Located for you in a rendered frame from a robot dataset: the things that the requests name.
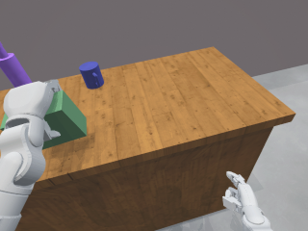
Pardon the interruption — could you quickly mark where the right robot forearm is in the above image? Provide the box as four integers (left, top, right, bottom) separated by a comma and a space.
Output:
241, 205, 273, 231

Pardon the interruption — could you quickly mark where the robot right hand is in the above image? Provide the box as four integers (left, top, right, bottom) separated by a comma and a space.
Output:
222, 171, 259, 214

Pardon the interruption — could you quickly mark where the table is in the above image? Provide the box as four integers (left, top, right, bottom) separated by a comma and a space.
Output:
0, 46, 295, 231

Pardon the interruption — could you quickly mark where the left robot forearm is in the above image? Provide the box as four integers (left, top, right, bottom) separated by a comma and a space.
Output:
0, 114, 46, 231

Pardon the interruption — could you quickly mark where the sponge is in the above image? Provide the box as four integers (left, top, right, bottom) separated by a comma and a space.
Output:
0, 90, 87, 150

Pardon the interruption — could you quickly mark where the robot left hand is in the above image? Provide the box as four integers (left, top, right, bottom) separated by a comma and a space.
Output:
3, 79, 62, 141

